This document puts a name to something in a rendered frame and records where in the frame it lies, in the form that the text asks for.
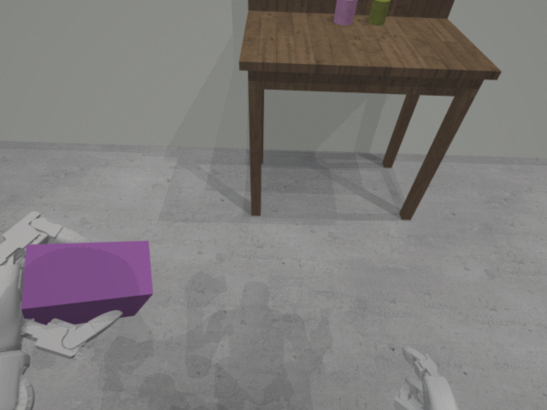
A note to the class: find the table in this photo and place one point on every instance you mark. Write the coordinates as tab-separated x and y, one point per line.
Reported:
294	45

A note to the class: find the right robot hand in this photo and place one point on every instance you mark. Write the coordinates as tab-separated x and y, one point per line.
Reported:
434	393

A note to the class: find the robot left forearm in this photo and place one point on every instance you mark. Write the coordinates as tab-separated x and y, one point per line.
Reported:
16	392

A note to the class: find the left robot hand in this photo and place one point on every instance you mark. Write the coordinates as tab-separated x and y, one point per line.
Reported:
58	337

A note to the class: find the sponge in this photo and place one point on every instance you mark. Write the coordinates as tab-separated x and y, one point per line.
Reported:
76	282

